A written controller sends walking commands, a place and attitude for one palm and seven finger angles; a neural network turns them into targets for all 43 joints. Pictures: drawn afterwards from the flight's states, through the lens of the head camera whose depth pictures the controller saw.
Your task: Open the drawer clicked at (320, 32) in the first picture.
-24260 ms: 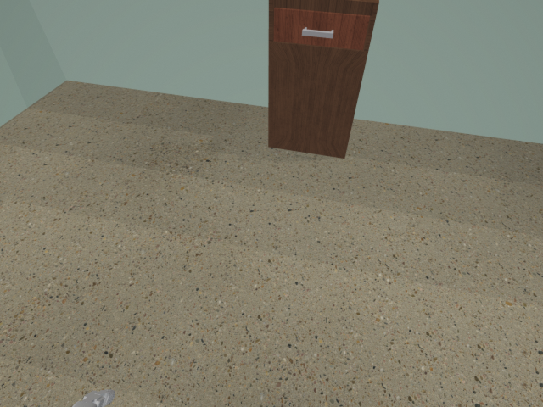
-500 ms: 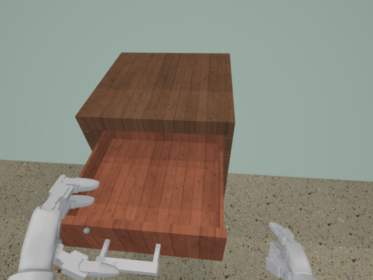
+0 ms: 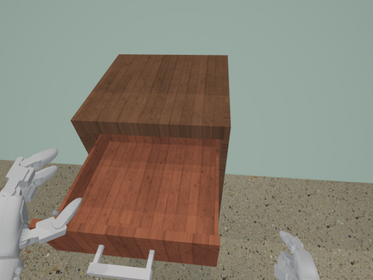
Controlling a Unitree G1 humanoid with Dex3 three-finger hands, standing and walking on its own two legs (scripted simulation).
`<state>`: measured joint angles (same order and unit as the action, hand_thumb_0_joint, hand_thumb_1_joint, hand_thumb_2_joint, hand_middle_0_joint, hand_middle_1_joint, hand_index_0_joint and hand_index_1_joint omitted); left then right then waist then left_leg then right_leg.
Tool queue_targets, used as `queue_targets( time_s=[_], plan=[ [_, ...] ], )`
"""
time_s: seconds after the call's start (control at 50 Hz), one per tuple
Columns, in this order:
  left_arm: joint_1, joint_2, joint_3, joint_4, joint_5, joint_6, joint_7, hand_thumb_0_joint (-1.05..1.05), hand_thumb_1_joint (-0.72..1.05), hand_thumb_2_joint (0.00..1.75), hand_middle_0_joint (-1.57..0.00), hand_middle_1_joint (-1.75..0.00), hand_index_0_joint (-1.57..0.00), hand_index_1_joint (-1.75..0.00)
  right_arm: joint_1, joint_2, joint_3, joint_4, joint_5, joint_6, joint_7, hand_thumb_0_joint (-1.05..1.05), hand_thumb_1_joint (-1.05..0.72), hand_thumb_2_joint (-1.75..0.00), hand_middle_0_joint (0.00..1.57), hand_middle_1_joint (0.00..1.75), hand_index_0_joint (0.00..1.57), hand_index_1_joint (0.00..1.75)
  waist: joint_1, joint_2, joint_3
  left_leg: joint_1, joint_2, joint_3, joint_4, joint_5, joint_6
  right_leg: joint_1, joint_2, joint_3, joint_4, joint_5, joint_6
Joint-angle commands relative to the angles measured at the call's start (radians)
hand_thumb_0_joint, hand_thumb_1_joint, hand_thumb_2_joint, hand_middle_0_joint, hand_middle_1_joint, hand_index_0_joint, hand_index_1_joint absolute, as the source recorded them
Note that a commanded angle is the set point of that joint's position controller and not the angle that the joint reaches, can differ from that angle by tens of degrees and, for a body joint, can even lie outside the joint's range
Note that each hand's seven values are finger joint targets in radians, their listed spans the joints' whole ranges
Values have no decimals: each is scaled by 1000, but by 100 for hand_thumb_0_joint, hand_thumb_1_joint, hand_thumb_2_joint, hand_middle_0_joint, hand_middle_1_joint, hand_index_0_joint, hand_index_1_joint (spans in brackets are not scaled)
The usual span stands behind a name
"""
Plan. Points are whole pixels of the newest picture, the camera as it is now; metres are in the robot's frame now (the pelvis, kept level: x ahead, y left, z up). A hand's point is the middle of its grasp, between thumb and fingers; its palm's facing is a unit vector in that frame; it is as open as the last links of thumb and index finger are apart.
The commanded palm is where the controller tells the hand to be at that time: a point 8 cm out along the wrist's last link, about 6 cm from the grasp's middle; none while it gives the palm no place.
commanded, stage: draw the hand back to the body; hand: left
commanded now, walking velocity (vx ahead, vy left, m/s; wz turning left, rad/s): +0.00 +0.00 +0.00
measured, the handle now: (122, 262) +0.18 +0.17 -0.07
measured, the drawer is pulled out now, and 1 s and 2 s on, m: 0.30 0.30 0.30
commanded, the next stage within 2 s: step back with the hand held close in 0.34 s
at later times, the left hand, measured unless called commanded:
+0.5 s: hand (47, 213) +0.17 +0.23 +0.17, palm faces +0.38 -0.82 -0.43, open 7.5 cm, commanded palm +0.12 +0.28 +0.18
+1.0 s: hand (26, 224) +0.15 +0.26 +0.16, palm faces +0.28 -0.80 -0.53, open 7.4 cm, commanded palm +0.09 +0.30 +0.18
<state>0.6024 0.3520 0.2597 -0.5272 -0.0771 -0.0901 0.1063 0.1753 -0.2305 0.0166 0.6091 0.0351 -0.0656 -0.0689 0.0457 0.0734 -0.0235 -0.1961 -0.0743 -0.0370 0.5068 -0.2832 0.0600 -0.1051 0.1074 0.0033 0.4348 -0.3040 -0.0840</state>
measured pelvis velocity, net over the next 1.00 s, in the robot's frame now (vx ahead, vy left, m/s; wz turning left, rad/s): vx -0.04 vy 0.02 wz -0.02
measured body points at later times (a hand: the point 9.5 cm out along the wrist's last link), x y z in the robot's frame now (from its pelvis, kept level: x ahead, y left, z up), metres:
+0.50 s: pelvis -0.01 -0.01 +0.00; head -0.02 -0.03 +0.45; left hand +0.15 +0.27 +0.19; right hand +0.19 -0.22 -0.08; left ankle -0.01 +0.08 -0.74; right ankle -0.05 -0.07 -0.74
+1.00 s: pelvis -0.04 +0.02 +0.00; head -0.01 +0.03 +0.44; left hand +0.13 +0.30 +0.19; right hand +0.14 -0.22 -0.08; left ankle -0.01 +0.08 -0.74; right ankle -0.05 -0.07 -0.74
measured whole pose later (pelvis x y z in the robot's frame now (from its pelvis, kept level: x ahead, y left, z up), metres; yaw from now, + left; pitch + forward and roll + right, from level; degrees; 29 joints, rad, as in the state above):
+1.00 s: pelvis -0.04 +0.02 +0.00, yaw -1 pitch +2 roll -1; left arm 0.66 0.46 0.41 -0.64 -0.05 -0.17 0.12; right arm 0.14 -0.21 -0.02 0.53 0.03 0.02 -0.06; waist 0.00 -0.01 0.02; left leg -0.35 -0.09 0.00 0.53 -0.21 0.09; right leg -0.31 0.07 0.02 0.55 -0.29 -0.03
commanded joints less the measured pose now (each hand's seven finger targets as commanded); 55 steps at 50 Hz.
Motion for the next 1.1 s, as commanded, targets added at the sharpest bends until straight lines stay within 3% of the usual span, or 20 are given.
queue_targets(
  time_s=[0.0, 0.02, 0.1, 0.12, 0.22, 0.3, 0.32, 0.38, 0.42, 0.44, 0.46, 0.48, 0.5, 0.56, 0.62, 0.7, 0.72, 0.82, 0.98, 1.08],
  plan=[
    [-63, 154, 139, -166, -14, -61, 23, 0, 69, 81, -22, -43, -22, -43, -146, -84, -35, -163, -1, -51, -3, 0, -90, -90, 20, 30, 20, 30, -2, -58, -44, 107, 96, -27, -40, 293, -23, -76, -132, 36, -78, 348, 60],
    [-81, 169, 159, -175, -18, -61, 25, 0, 73, 82, -21, -41, -21, -41, -152, -89, -36, -162, -2, -52, -4, 0, -90, -90, 20, 30, 20, 30, 3, -25, -51, 107, 91, -26, -42, 293, -24, -67, -131, 40, -84, 349, 57],
    [-69, 131, 114, -147, -18, -62, 13, 0, 87, 88, -20, -32, -20, -32, -152, -87, -33, -168, -2, -45, 3, 0, -90, -90, 20, 30, 20, 30, -1, -55, -36, 108, 94, -32, -57, 259, -20, -81, -129, 30, -93, 291, 61],
    [-81, 133, 114, -164, -20, -65, 13, 0, 90, 90, -20, -30, -20, -30, -161, -92, -35, -169, -1, -48, 3, 0, -90, -90, 20, 30, 20, 30, 0, -22, -32, 109, 92, -30, -57, 251, -21, -83, -128, 39, -103, 280, 58],
    [-107, 172, 139, -202, -18, -68, 23, 0, 90, 90, -20, -30, -20, -30, -164, -93, -30, -175, -3, -55, -2, 0, -90, -90, 20, 30, 20, 30, 4, -19, -38, 106, 91, -39, -72, 221, -23, -80, -126, 42, -116, 236, 55],
    [-88, 165, 136, -193, -15, -70, 25, 0, 90, 90, -20, -30, -20, -30, -157, -86, -26, -173, -3, -60, -1, 0, -90, -90, 20, 30, 20, 30, 3, -9, -47, 113, 90, -36, -72, 229, -24, -71, -128, 38, -112, 246, 55],
    [-107, 175, 143, -213, -16, -68, 27, 0, 90, 90, -20, -30, -20, -30, -159, -93, -28, -170, -3, -62, -1, 0, -90, -90, 20, 30, 20, 30, 4, 23, -54, 117, 90, -36, -70, 233, -26, -69, -126, 45, -116, 249, 52],
    [-75, 152, 133, -144, -17, -63, 23, 0, 90, 90, -20, -30, -20, -30, -156, -89, -28, -160, -4, -53, 2, 0, -90, -90, 20, 30, 20, 30, 4, -35, -29, 104, 87, -35, -71, 216, -21, -78, -124, 36, -121, 232, 57],
    [-100, 151, 128, -169, -20, -67, 20, 0, 90, 90, -20, -30, -20, -30, -161, -94, -32, -166, -3, -55, 2, 0, -90, -90, 20, 30, 20, 30, 1, -32, -23, 108, 90, -40, -74, 216, -22, -81, -123, 39, -122, 229, 55],
    [-280, 350, 325, -301, -2, -119, 36, 0, 90, 90, -20, -30, -20, -30, -112, -125, -41, -203, 7, -49, 8, 0, -90, -90, 20, 30, 20, 30, -18, -13, 60, 45, 101, -90, -53, 140, 6, -169, -176, 189, -180, 265, 68],
    [-199, 261, 269, -185, 0, -133, 26, 0, 90, 90, -20, -30, -20, -30, -115, -106, -39, -167, -5, -43, 12, 0, -90, -90, 20, 30, 20, 30, -27, -86, 67, 40, 94, -99, -32, 123, 8, -171, -194, 186, -193, 256, 70],
    [-140, 219, 231, -147, 5, -129, 19, 0, 90, 90, -20, -30, -20, -30, -134, -106, -46, -173, -1, -38, 18, 0, -90, -90, 20, 30, 20, 30, -28, -120, 64, 53, 95, -95, -21, 131, 8, -175, -204, 205, -196, 276, 80],
    [-96, 174, 194, -112, 11, -126, 13, 0, 90, 90, -20, -30, -20, -30, -129, -110, -48, -175, -1, -27, 23, 0, -90, -90, 20, 30, 20, 30, -31, -138, 49, 55, 94, -90, -12, 153, 11, -164, -202, 195, -188, 306, 91],
    [-11, 144, 172, -115, 16, -137, 5, 0, 90, 90, -20, -30, -20, -30, -132, -119, -60, -186, 2, -10, 32, 0, -90, -90, 20, 30, 20, 30, -29, -74, -49, 69, 108, -74, -24, 258, 12, -97, -203, 156, -121, 422, 110],
    [16, 174, 188, -194, 18, -137, 8, 0, 90, 90, -20, -30, -20, -30, -145, -128, -72, -203, 5, 9, 32, 0, -90, -90, 20, 30, 20, 30, -29, -43, -123, 85, 130, -72, -24, 366, 16, -77, -198, 146, -63, 492, 119],
    [66, 224, 239, -263, 18, -138, 24, 0, 90, 90, -20, -30, -20, -30, -145, -112, -78, -227, 9, 33, 24, 0, -90, -90, 20, 30, 20, 30, -32, -85, -176, 20, 150, -88, -10, 404, 12, -30, -202, 133, -9, 497, 107],
    [48, 264, 263, -315, 19, -143, 32, 0, 90, 90, -20, -30, -20, -30, -145, -123, -78, -231, 8, 33, 19, 0, -90, -90, 20, 30, 20, 30, -33, -58, -189, 13, 156, -98, -14, 409, 8, -31, -203, 138, 4, 484, 93],
    [92, 264, 280, -329, 11, -135, 42, 0, 90, 90, -20, -30, -20, -30, -140, -115, -80, -241, 6, 41, 5, 0, -90, -90, 20, 30, 20, 30, -35, 13, -182, -56, 189, -142, -39, 409, 10, -37, -179, 123, 53, 386, 77],
    [87, 206, 245, -293, 23, -131, 47, 0, 90, 90, -20, -30, -20, -30, -96, -109, -81, -223, -28, 11, 1, 0, -90, -90, 20, 30, 20, 30, -41, 28, -93, -231, 301, -244, -195, 247, 52, -65, -102, 44, 224, -77, 81],
    [44, 193, 228, -306, 28, -129, 50, 0, 90, 90, -20, -30, -20, -30, -68, -117, -72, -216, -33, -22, 1, 0, -90, -90, 20, 30, 20, 30, -48, 7, -77, -266, 308, -234, -185, 126, 67, -51, -106, 27, 211, -61, 89]
  ],
)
